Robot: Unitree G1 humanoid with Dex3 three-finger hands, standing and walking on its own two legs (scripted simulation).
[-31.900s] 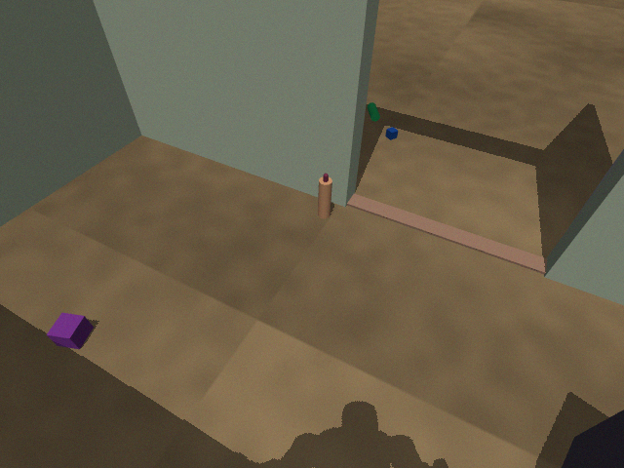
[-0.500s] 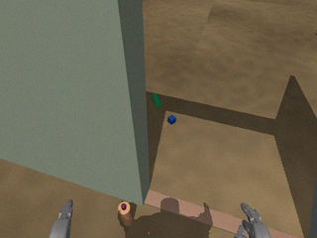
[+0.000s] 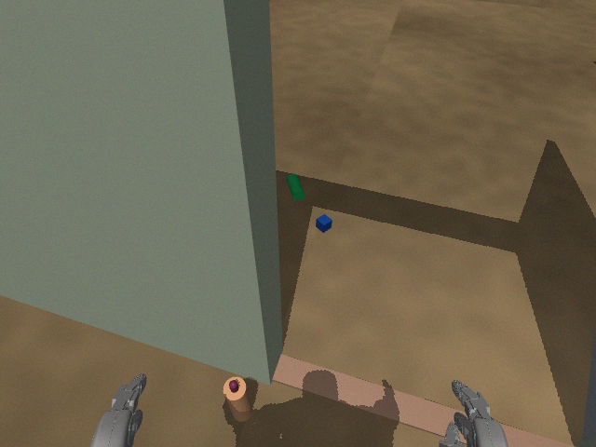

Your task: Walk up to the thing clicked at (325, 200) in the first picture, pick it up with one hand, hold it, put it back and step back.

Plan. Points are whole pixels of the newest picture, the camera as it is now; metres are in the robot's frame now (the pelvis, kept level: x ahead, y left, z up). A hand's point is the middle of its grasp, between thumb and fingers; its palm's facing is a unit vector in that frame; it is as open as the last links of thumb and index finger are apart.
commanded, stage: stand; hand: left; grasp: from the side
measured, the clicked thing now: (238, 398) +0.39 +0.17 -0.60
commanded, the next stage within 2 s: none
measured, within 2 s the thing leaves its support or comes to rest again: neither
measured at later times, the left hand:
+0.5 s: hand out of the picture +0.09 +0.25 -0.11, palm faces +0.00 -0.94 -0.35, open 7.6 cm
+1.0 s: hand out of the picture +0.03 +0.24 -0.10, palm faces +0.03 -0.94 -0.35, open 7.4 cm
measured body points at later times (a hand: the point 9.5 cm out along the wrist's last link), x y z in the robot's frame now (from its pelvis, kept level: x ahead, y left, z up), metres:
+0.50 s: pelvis +0.00 +0.00 +0.03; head +0.01 +0.01 +0.48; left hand +0.09 +0.29 -0.09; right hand +0.09 -0.29 -0.09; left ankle +0.00 +0.14 -0.69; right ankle +0.01 -0.14 -0.69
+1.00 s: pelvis -0.01 +0.00 +0.06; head -0.01 -0.01 +0.51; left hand +0.03 +0.29 -0.08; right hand +0.06 -0.29 -0.09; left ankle +0.00 +0.14 -0.69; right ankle +0.01 -0.14 -0.69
